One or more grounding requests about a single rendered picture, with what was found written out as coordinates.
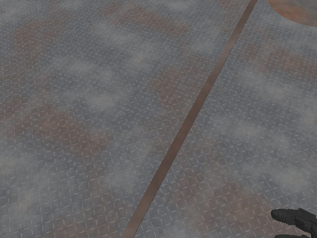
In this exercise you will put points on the right robot hand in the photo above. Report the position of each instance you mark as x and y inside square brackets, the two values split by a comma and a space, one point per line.
[301, 218]

